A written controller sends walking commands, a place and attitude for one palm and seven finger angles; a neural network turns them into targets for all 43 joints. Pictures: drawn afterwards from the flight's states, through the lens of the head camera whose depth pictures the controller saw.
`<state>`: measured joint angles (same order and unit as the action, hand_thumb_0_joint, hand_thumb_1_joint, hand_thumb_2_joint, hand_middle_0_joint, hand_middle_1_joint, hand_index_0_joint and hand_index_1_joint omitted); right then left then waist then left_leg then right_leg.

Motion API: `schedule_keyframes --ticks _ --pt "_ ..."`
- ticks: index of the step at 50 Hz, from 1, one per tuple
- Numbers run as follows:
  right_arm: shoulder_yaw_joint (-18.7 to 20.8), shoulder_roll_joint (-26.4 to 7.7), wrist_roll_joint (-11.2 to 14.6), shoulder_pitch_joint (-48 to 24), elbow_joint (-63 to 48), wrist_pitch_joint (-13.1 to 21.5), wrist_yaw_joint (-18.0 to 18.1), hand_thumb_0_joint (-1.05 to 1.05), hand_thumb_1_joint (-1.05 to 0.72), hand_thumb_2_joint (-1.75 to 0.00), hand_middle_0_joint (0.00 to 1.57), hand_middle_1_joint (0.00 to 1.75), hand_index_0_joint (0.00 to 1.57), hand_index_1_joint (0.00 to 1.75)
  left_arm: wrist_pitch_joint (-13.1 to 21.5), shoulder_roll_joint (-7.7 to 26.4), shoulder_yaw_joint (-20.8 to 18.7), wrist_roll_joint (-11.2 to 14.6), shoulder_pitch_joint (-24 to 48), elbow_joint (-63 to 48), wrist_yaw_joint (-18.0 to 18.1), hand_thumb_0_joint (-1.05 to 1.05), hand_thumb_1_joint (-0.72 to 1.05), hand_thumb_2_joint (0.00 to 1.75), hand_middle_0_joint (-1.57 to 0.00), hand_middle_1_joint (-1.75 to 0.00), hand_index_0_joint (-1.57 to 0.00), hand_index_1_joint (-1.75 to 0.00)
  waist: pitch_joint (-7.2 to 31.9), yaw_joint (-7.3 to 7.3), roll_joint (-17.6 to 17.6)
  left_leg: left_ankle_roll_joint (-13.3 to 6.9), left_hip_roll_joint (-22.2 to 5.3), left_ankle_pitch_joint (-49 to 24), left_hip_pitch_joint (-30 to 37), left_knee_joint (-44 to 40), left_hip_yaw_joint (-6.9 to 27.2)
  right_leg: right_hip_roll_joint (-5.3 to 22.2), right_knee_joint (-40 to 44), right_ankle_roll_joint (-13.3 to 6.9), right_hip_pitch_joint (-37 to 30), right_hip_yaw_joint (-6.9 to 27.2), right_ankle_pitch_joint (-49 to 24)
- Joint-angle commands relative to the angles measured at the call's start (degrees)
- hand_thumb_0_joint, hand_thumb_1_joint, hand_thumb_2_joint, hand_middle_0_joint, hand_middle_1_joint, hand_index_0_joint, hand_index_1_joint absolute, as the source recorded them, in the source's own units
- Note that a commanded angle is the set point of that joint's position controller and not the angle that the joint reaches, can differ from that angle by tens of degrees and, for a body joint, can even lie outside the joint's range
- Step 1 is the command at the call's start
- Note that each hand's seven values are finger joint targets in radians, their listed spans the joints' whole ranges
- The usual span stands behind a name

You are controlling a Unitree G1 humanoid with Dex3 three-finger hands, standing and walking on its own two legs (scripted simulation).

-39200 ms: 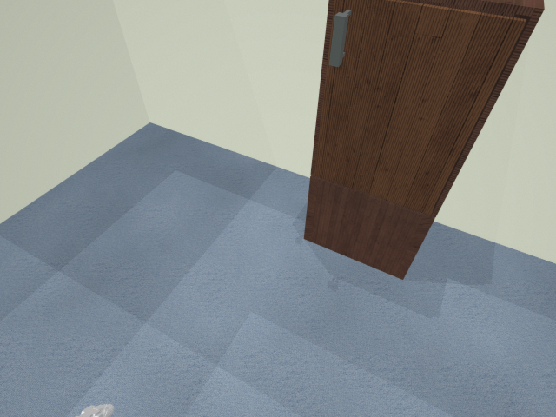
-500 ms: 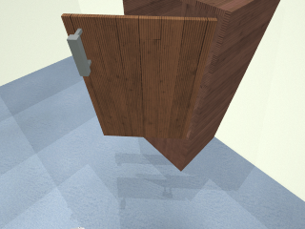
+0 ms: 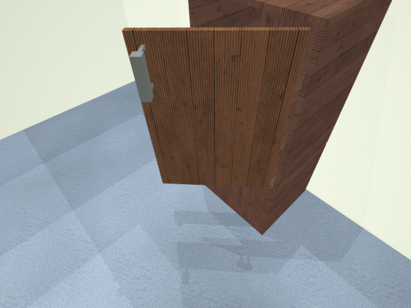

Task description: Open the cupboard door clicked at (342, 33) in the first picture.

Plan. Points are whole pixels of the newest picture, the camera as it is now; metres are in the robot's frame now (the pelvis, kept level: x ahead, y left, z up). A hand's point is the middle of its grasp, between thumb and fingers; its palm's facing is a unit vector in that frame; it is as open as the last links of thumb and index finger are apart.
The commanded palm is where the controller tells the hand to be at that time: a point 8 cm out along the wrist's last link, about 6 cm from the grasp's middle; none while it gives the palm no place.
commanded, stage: come to a stop and stand still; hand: left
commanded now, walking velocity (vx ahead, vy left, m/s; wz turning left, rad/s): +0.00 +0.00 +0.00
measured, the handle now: (144, 73) +0.59 +0.20 +0.17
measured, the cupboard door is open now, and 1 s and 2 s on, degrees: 43 43 43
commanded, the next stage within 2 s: look again from close up in 1.28 s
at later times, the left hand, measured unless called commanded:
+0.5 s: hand out of the picture -0.01 +0.13 -0.15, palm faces +0.02 -0.98 -0.21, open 7.3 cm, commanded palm none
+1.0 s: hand out of the picture +0.00 +0.09 -0.15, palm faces +0.08 -0.98 -0.21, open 7.3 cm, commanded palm none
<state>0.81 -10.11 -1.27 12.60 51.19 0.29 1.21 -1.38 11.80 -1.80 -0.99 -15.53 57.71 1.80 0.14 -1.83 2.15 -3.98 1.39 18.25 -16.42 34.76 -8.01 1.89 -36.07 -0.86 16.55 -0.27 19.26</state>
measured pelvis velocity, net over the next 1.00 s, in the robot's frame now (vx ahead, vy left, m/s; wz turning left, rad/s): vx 0.02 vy -0.08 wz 0.04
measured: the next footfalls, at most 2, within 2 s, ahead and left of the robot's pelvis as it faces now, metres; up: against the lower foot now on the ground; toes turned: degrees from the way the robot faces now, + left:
none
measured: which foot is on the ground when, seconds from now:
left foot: down 0.00-1.00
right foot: down 0.00-1.00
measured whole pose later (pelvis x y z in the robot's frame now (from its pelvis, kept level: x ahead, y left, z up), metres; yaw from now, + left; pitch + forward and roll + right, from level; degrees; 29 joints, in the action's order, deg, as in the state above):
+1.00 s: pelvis +0.02 -0.08 +0.02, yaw +2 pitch +0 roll +1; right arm -0.7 -8.1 -0.9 17.3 64.3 1.2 2.0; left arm 1.3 7.4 0.4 -0.3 -17.6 63.9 1.7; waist -0.7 -0.4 1.2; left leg 2.8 -3.1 12.4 -10.0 23.2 -3.6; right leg -3.4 -25.5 -5.8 9.8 -4.5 15.6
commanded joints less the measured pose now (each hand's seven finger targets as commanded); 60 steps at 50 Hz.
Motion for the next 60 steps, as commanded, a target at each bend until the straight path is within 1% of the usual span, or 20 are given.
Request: schedule_keyframes --ticks 1,2,4,6,8,11,17,20,23,28,34,37,41,44,46,50,52,56,59,60 --pt "1.7 -6.4 0.3 3.5 -2.4 0.9 0.1 0.00 -0.90 -0.90 0.20 0.30 0.20 0.30 1.8 6.0 0.2 -0.3 0.2 -3.9 0.1 0.00 0.90 0.90 -0.20 -0.30 -0.20 -0.30 -0.6 2.88 -2.2 0.8 -7.9 -5.4 3.5 -12.7 12.2 3.1 8.1 -2.7 3.2 5.6 -4.9" --pt "1.9 -7.3 0.2 3.4 -2.0 0.8 0.0 0.00 -0.90 -0.90 0.20 0.30 0.20 0.30 1.7 5.6 0.3 -0.3 0.3 -3.8 0.1 0.00 0.90 0.90 -0.20 -0.30 -0.20 -0.30 -1.2 2.81 -6.4 0.6 -8.4 -1.9 3.1 -13.4 12.4 2.6 8.4 -2.1 3.6 4.9 -2.6" --pt "2.2 -7.7 0.1 3.4 -1.5 0.7 -0.1 0.00 -0.90 -0.90 0.20 0.30 0.20 0.30 1.4 4.8 0.5 -0.4 0.1 -3.8 0.1 0.00 0.90 0.90 -0.20 -0.30 -0.20 -0.30 -3.9 2.68 -7.6 0.4 -8.6 4.5 1.4 -16.3 13.2 2.4 9.5 -1.8 4.7 4.6 0.6" --pt "2.0 -7.8 -0.1 3.3 -1.1 0.7 -0.2 0.00 -0.90 -0.90 0.20 0.30 0.20 0.30 1.3 5.0 0.4 -0.5 -0.8 -3.8 0.0 0.00 0.90 0.90 -0.20 -0.30 -0.20 -0.30 -5.1 2.22 -4.2 0.3 -8.7 8.8 -0.9 -19.0 14.1 2.1 9.5 -1.8 4.2 4.2 2.4" --pt "1.7 -7.8 -0.2 3.0 -0.4 0.8 -0.2 0.00 -0.90 -0.90 0.20 0.30 0.20 0.30 1.3 4.9 0.5 -0.5 -2.1 -3.3 -0.1 0.00 0.90 0.90 -0.20 -0.30 -0.20 -0.30 -5.2 1.76 -2.7 0.3 -8.7 10.2 -1.7 -20.0 14.1 2.1 9.8 -1.7 3.4 4.1 2.2" --pt "1.3 -7.0 -0.1 3.8 0.7 0.9 -0.3 0.00 -0.90 -0.90 0.20 0.30 0.20 0.30 1.7 4.9 0.6 -0.4 -3.2 -2.7 -0.2 0.00 0.90 0.90 -0.20 -0.30 -0.20 -0.30 -3.1 1.86 -2.9 0.6 -7.7 7.7 0.0 -18.7 12.5 2.9 11.9 -1.9 2.6 5.2 2.9" --pt "0.3 -5.5 0.1 6.5 4.3 1.2 -0.2 0.00 -0.90 -0.90 0.20 0.30 0.20 0.30 2.5 4.7 0.9 0.0 -2.6 -1.2 -0.3 0.00 0.90 0.90 -0.20 -0.30 -0.20 -0.30 -3.3 2.53 -3.4 1.5 -6.4 1.0 2.6 -16.0 10.1 4.6 15.8 -2.6 3.6 7.2 4.1" --pt "0.0 -4.8 0.2 7.8 5.9 1.3 -0.1 0.00 -0.90 -0.90 0.20 0.30 0.20 0.30 2.7 4.5 1.0 0.1 -2.6 -0.3 -0.2 0.00 0.90 0.90 -0.20 -0.30 -0.20 -0.30 -3.6 2.57 -3.3 1.9 -6.6 -1.1 2.9 -15.8 9.7 4.6 16.5 -2.7 2.7 6.9 3.1" --pt "-0.3 -4.3 0.2 8.9 7.6 1.4 0.1 0.00 -0.90 -0.90 0.20 0.30 0.20 0.30 2.8 4.1 1.2 0.4 -2.9 0.9 -0.2 0.00 0.90 0.90 -0.20 -0.30 -0.20 -0.30 -3.6 2.48 -1.4 2.2 -6.5 -2.7 2.9 -15.7 9.5 4.6 16.5 -2.9 1.4 6.9 1.4" --pt "-0.7 -3.3 0.3 10.1 9.8 1.5 0.3 0.00 -0.90 -0.90 0.20 0.30 0.20 0.30 3.1 3.5 1.3 0.5 -3.3 2.7 -0.2 0.00 0.90 0.90 -0.20 -0.30 -0.20 -0.30 -3.7 2.22 -2.6 2.6 -6.6 -5.9 3.7 -14.9 8.6 4.8 17.5 -2.9 -0.3 6.7 -1.2" --pt "-0.8 -2.4 0.3 10.9 11.4 1.3 0.4 0.00 -0.90 -0.90 0.20 0.30 0.20 0.30 3.3 2.9 1.4 0.6 -3.6 3.6 0.0 0.00 0.90 0.90 -0.20 -0.30 -0.20 -0.30 -4.6 2.28 -3.6 3.0 -6.5 -7.0 4.1 -14.2 8.0 4.9 18.8 -3.0 -0.7 6.6 -1.8" --pt "-0.8 -2.0 0.3 10.7 11.9 1.2 0.5 0.00 -0.90 -0.90 0.20 0.30 0.20 0.30 3.3 2.6 1.4 0.6 -4.0 3.9 0.1 0.00 0.90 0.90 -0.20 -0.30 -0.20 -0.30 -4.7 2.22 -2.9 3.2 -6.7 -8.2 4.6 -14.0 7.7 4.8 18.7 -2.9 -1.2 6.4 -4.5" --pt "-0.7 -1.8 0.4 10.4 12.0 1.2 0.7 0.00 -0.90 -0.90 0.20 0.30 0.20 0.30 3.5 2.4 1.3 0.5 -4.4 4.1 0.3 0.00 0.90 0.90 -0.20 -0.30 -0.20 -0.30 -4.4 2.35 -3.8 3.3 -6.7 -9.2 4.9 -13.6 7.3 4.9 18.7 -2.5 -2.5 6.4 -8.7" --pt "-0.6 -1.8 0.4 10.0 12.0 1.4 0.8 0.00 -0.90 -0.90 0.20 0.30 0.20 0.30 3.7 2.5 1.1 0.5 -5.0 4.2 0.3 0.00 0.90 0.90 -0.20 -0.30 -0.20 -0.30 -2.9 2.14 -3.2 3.5 -6.8 -10.9 5.8 -13.4 7.0 4.9 17.7 -2.3 -4.3 6.0 -14.0" --pt "-0.6 -1.7 0.5 9.5 12.0 1.3 1.0 0.00 -0.90 -0.90 0.20 0.30 0.20 0.30 3.6 2.5 1.0 0.4 -5.1 4.3 0.4 0.00 0.90 0.90 -0.20 -0.30 -0.20 -0.30 -3.8 2.02 -2.9 3.6 -6.8 -11.4 5.4 -13.2 6.8 4.9 17.5 -1.7 -4.8 5.7 -17.1" --pt "-0.6 -1.4 0.5 9.0 12.1 1.2 1.2 0.00 -0.90 -0.90 0.20 0.30 0.20 0.30 3.7 2.4 0.9 0.3 -5.7 4.6 0.5 0.00 0.90 0.90 -0.20 -0.30 -0.20 -0.30 -4.1 1.96 -3.6 3.7 -7.0 -11.6 6.0 -13.2 6.5 4.8 17.8 -1.3 -5.3 5.5 -19.3" --pt "-0.6 -1.9 0.5 8.9 11.9 1.2 1.2 0.00 -0.90 -0.90 0.20 0.30 0.20 0.30 3.7 2.8 0.8 0.4 -6.0 4.6 0.6 0.00 0.90 0.90 -0.20 -0.30 -0.20 -0.30 -3.3 1.92 -3.4 3.9 -6.9 -11.8 6.3 -12.8 6.3 5.0 17.7 -0.9 -6.3 5.7 -21.5" --pt "-0.5 -2.0 0.6 8.3 11.8 1.1 1.4 0.00 -0.90 -0.90 0.20 0.30 0.20 0.30 3.6 2.8 0.6 0.4 -6.0 4.7 0.7 0.00 0.90 0.90 -0.20 -0.30 -0.20 -0.30 -3.6 1.87 -3.3 4.0 -6.8 -11.7 6.3 -12.8 6.1 5.0 17.9 -0.5 -7.1 5.7 -23.4" --pt "-0.5 -2.3 0.5 8.1 11.9 1.2 1.5 0.00 -0.90 -0.90 0.20 0.30 0.20 0.30 3.7 2.9 0.5 0.4 -6.1 4.8 0.6 0.00 0.90 0.90 -0.20 -0.30 -0.20 -0.30 -3.2 1.71 -2.5 4.0 -7.0 -12.4 6.8 -13.0 6.2 5.1 17.7 -0.6 -7.8 5.3 -24.5" --pt "-0.5 -1.8 0.6 8.0 11.9 1.1 1.6 0.00 -0.90 -0.90 0.20 0.30 0.20 0.30 3.6 2.8 0.4 0.3 -6.3 4.7 0.7 0.00 0.90 0.90 -0.20 -0.30 -0.20 -0.30 -4.1 1.62 -3.6 4.0 -7.1 -12.1 6.4 -13.0 5.9 4.9 18.1 -0.2 -7.8 5.1 -25.0"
